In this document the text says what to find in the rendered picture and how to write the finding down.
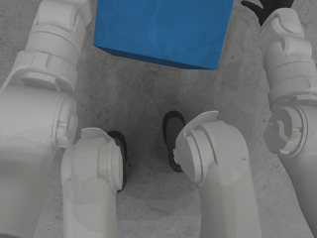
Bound robot right foot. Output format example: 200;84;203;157
162;111;185;173

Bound right robot forearm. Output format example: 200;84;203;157
258;7;317;113

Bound robot right upper arm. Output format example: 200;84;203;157
264;104;317;238

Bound right robot hand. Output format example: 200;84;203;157
241;0;294;26

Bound carton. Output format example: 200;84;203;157
93;0;234;70

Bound robot foot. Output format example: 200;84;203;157
162;111;185;173
107;131;128;193

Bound left robot forearm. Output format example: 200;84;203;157
0;0;92;94

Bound robot left upper arm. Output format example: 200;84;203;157
0;83;78;238

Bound robot left foot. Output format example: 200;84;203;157
107;131;128;193

